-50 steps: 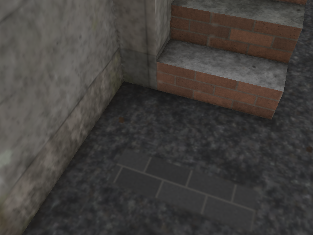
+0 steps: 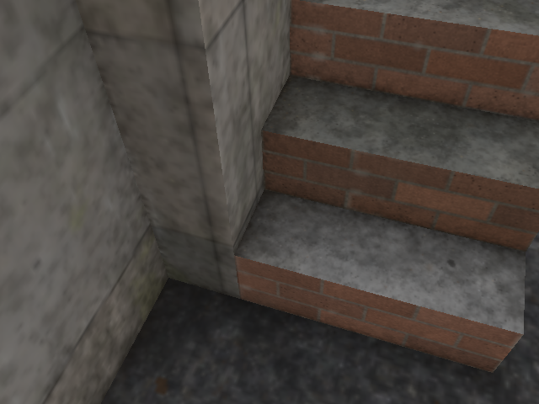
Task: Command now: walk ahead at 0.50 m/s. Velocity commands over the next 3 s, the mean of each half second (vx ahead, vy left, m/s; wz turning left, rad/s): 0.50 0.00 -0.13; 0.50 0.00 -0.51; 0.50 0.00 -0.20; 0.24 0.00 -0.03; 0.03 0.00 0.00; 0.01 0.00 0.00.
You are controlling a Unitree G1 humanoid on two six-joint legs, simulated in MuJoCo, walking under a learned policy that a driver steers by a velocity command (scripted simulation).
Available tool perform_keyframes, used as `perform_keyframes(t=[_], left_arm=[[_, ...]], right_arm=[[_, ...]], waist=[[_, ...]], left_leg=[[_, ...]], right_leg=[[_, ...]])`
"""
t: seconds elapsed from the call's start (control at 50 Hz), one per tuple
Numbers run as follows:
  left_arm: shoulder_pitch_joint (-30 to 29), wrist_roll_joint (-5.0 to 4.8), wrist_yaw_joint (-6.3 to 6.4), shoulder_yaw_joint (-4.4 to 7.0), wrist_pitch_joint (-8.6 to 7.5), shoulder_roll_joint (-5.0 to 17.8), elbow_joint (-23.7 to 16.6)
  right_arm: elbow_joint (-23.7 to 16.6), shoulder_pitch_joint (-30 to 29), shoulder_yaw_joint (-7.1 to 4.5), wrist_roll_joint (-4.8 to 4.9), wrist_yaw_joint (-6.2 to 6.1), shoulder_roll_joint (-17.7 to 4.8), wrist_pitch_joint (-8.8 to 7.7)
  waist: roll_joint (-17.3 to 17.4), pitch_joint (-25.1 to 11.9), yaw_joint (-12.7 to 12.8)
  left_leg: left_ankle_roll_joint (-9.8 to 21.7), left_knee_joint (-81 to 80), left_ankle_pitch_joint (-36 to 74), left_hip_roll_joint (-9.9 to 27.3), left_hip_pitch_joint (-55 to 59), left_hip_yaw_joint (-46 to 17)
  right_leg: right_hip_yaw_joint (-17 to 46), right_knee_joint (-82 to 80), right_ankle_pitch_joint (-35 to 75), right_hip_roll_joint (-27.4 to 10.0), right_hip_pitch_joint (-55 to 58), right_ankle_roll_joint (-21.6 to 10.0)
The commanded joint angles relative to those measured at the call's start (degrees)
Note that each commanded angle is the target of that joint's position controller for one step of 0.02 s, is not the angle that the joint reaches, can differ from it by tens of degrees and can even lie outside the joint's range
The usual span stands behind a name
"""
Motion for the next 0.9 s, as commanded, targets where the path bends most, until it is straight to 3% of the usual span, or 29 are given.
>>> perform_keyframes(t=[0.02, 0.1, 0.16, 0.2, 0.24, 0.26, 0.28, 0.3, 0.32, 0.34, 0.38, 0.4, 0.44, 0.46, 0.56, 0.58, 0.62, 0.66, 0.7, 0.72, 0.74, 0.76, 0.78, 0.8, 0.82, 0.84, 0.86, 0.88, 0.9], left_arm=[[0.95, -0.79, 0.03, 0.25, -1.74, 5.41, -1.26], [3.31, -0.71, -0.07, 0.31, -1.75, 7.32, -0.33], [6.00, -0.66, 0.22, 0.50, -1.92, 7.80, 1.29], [6.16, -0.85, 0.77, 0.88, -1.45, 8.67, 1.50], [5.43, -0.34, 1.30, 1.35, -0.83, 9.87, 1.68], [5.55, -0.25, 1.40, 1.20, -0.55, 9.38, 1.95], [5.81, -0.10, 1.45, 0.64, -0.39, 7.88, 2.18], [6.06, -2.59, 0.86, -0.83, -0.58, 3.12, 0.10], [8.56, -3.44, 0.88, -1.09, -0.46, 2.74, 0.74], [3.79, -1.68, 0.96, 0.01, -0.10, 6.86, 0.95], [-0.68, -1.11, 0.77, -0.16, 0.50, 5.73, 0.20], [-1.29, -0.36, 0.96, -0.08, 1.36, 5.26, 0.34], [-3.09, 1.15, 0.63, -0.62, 2.90, 2.95, -1.26], [-4.48, 1.29, 0.48, -0.91, 3.21, 1.85, -2.39], [-12.58, 0.87, -0.43, -1.80, 3.69, 1.41, -7.38], [-12.80, 0.86, 0.00, -2.16, 3.63, 0.46, -8.07], [-13.46, 1.72, 0.35, -1.88, 4.31, 1.90, -8.96], [-13.28, 2.24, 0.55, -1.20, 4.39, 3.17, -9.68], [-9.56, 2.55, -0.03, -0.35, 4.17, 4.89, -8.60], [-9.74, 2.11, -0.63, 0.22, 3.56, 5.59, -8.64], [-5.59, 2.29, -0.55, 0.87, 2.67, 6.60, -7.22], [-0.12, 2.57, 0.20, 2.43, 1.93, 12.03, -6.53], [-1.20, 2.40, 1.13, 4.64, 3.22, 20.01, -7.93], [-2.16, 1.22, 1.26, 4.54, 3.94, 18.26, -8.96], [-6.08, 0.20, 1.28, 4.00, 4.23, 15.43, -10.46], [-9.26, -0.63, 1.01, 2.96, 4.48, 11.60, -11.03], [-10.07, -1.32, 0.78, 2.05, 4.38, 9.15, -11.47], [-9.94, -1.42, 0.52, 1.74, 3.64, 8.26, -11.24], [-9.48, -1.11, 0.47, 1.79, 3.35, 8.62, -11.22]], right_arm=[[-2.51, 0.25, 0.07, 0.31, -0.02, -1.12, 1.40], [-5.87, -10.08, 0.77, 1.19, -0.07, -1.07, 0.56], [-7.31, -13.85, 0.91, 1.59, -0.08, -1.50, -0.27], [-8.01, -14.50, 0.72, 0.78, -0.13, -2.74, -1.27], [-7.29, -11.72, 0.37, 0.39, -0.36, -3.45, -3.29], [-5.66, -6.16, 0.11, 0.20, -0.90, -3.67, -3.95], [-2.72, 2.98, -0.45, -0.02, -1.79, -5.53, -4.70], [-1.53, 11.90, -2.10, -1.57, -2.60, -11.45, -5.23], [0.19, 16.73, -3.71, -2.42, -2.22, -15.33, -4.83], [-0.09, 11.88, -2.96, -1.66, -2.05, -11.91, -4.61], [-1.63, 3.16, -1.01, 0.20, -1.93, -5.01, -5.41], [-1.47, 2.28, -0.63, 0.95, -2.21, -4.62, -5.99], [-0.05, 3.55, -0.29, 1.42, -2.50, -5.00, -6.86], [0.34, 3.57, -0.42, 1.87, -2.51, -5.88, -7.29], [1.29, 2.50, -0.24, 2.11, -1.94, -7.10, -7.83], [1.01, 0.69, -0.28, 2.52, -1.80, -8.69, -7.86], [1.24, 1.75, -0.28, 3.31, -1.64, -8.84, -7.95], [0.17, 1.43, -0.93, 3.22, -2.29, -10.44, -7.31], [-0.36, 1.40, -0.94, 3.29, -2.66, -10.04, -5.95], [-0.92, 1.26, -0.73, 2.80, -2.66, -9.52, -4.60], [-1.50, 2.92, -0.35, 1.79, -2.89, -9.03, -3.32], [-3.82, 3.40, 0.52, 0.57, -3.00, -6.81, -2.41], [-8.15, 4.72, 2.31, 2.21, -3.36, -1.56, -2.84], [-5.82, 3.29, 2.08, 0.77, -3.71, -4.94, -2.36], [-5.88, 1.57, 1.95, 0.57, -3.70, -5.07, -2.46], [-5.29, 1.18, 1.89, 0.49, -4.00, -5.21, -2.50], [-5.91, 0.62, 1.95, -0.43, -4.16, -5.98, -1.92], [-6.20, 0.57, 1.95, -1.32, -4.02, -5.96, -0.76], [-6.51, 0.56, 2.14, -1.10, -4.01, -5.60, 0.03]], waist=[[-5.76, 0.71, -1.99], [-5.64, 2.54, 0.70], [-4.96, 2.69, 2.03], [-3.86, 1.86, 2.16], [-3.47, -0.15, 1.68], [-3.52, -2.54, -0.59], [-2.73, -6.97, -4.10], [3.87, -14.93, -6.53], [12.65, -18.87, -7.47], [6.14, -14.31, -5.26], [3.48, -7.59, -2.16], [2.75, -6.03, -1.23], [-0.17, -6.43, 0.07], [0.57, -5.81, 0.60], [4.77, -4.75, 0.66], [6.09, -4.39, 1.73], [5.32, -4.71, 2.12], [5.78, -5.62, 2.39], [5.87, -9.36, 2.24], [3.16, -8.05, 2.31], [-0.57, -10.26, 2.91], [-8.59, -12.00, 4.48], [-23.03, -15.72, 1.54], [-9.56, -14.58, 2.21], [-5.02, -11.18, 1.23], [-2.23, -8.26, -0.16], [-3.30, -7.86, -1.62], [-4.72, -8.51, -2.13], [-5.51, -9.51, -2.18]], left_leg=[[-2.26, -7.43, 5.51, 1.22, -1.29, 0.78], [-3.40, -24.14, 11.92, 0.29, 0.16, 2.67], [-2.46, -29.54, 13.03, -0.32, 0.51, 2.99], [-1.04, -31.90, 12.15, -0.36, -0.22, 2.73], [0.17, -35.31, 8.99, -3.01, 5.91, 4.64], [1.04, -37.82, 8.08, -4.01, 12.23, 5.13], [2.59, -38.92, 8.51, -3.15, 22.99, 3.65], [8.23, -38.09, 4.64, 9.59, 41.82, -10.95], [14.82, -44.01, 5.93, 21.09, 51.14, -30.19], [12.98, -45.97, 3.17, 19.13, 45.78, -26.95], [9.01, -48.47, 14.94, 14.90, 34.27, -12.77], [8.66, -48.22, 26.17, 14.24, 29.66, -9.04], [9.27, -49.08, 31.72, 14.89, 25.78, -4.57], [8.96, -49.74, 32.06, 14.40, 25.17, -2.22], [6.06, -52.04, 28.50, 10.27, 20.72, 7.62], [5.49, -50.26, 32.79, 9.77, 19.65, 9.47], [4.83, -47.27, 38.78, 11.15, 21.42, 9.62], [3.69, -44.37, 39.43, 12.81, 24.05, 9.67], [3.47, -37.44, 33.08, 12.67, 26.67, 10.43], [2.12, -31.33, 29.44, 10.85, 27.29, 10.75], [0.90, -21.67, 26.60, 8.97, 24.35, 11.57], [-1.53, -7.22, 12.61, 6.79, 13.18, 12.90], [-4.87, 6.51, -16.26, -3.67, -5.89, 11.53], [-4.22, 11.48, -14.41, -1.36, -6.65, 2.46], [-3.80, 12.71, -8.57, 0.19, -5.93, 0.56], [-3.96, 9.68, -5.05, 1.42, -3.66, -0.45], [-3.86, 4.92, -4.46, 1.52, -1.11, -0.35], [-4.57, 3.47, -3.77, 0.95, 1.09, 0.39], [-4.77, 1.90, -3.66, 0.02, 2.17, 0.64]], right_leg=[[11.19, -10.63, 12.33, -14.29, -1.07, -5.72], [10.12, -13.26, 7.36, -13.76, 1.50, -5.51], [10.01, -12.23, 10.12, -14.99, 6.70, -6.45], [9.71, -9.43, 16.86, -15.55, 11.47, -6.26], [8.06, -3.13, 28.24, -14.01, 11.70, -4.89], [7.80, 3.46, 36.36, -13.29, 10.95, -4.12], [7.03, 12.90, 38.28, -10.70, 7.13, -3.17], [4.79, 28.44, 22.54, -5.52, -9.38, -0.65], [3.73, 43.92, -17.04, 2.40, -24.53, 0.22], [9.51, 48.56, -17.06, -1.60, -28.69, -1.24], [9.38, 44.77, -9.00, -6.76, -25.62, -0.71], [8.99, 45.69, -8.42, -7.23, -23.08, 0.30], [7.16, 47.70, -5.85, -7.95, -22.59, 1.19], [6.60, 46.01, -3.97, -8.57, -23.97, 1.33], [2.80, 28.15, 4.61, -8.35, -19.90, 2.50], [2.56, 23.87, 5.35, -8.84, -16.75, 2.81], [1.39, 20.43, 5.09, -7.53, -14.37, 3.10], [1.79, 17.68, 3.54, -7.24, -14.08, 2.41], [0.39, 15.99, -1.16, -4.98, -10.76, 0.64], [-0.33, 9.62, -2.00, -3.17, -10.17, -0.72], [0.17, 7.50, -1.74, -1.19, -3.68, -2.47], [13.74, 6.60, 9.70, -11.07, 5.23, -5.54], [36.22, 0.30, 22.55, -22.02, 16.02, -14.19], [35.03, -1.51, 25.77, -22.25, 12.88, -13.87], [28.79, -0.04, 26.44, -20.12, 7.35, -13.02], [22.58, 0.57, 29.29, -16.60, 1.97, -10.47], [20.32, 0.30, 30.83, -14.62, -1.12, -8.53], [19.38, 0.35, 31.34, -12.98, -2.21, -7.57], [19.31, 0.80, 32.22, -12.57, -2.28, -7.42]])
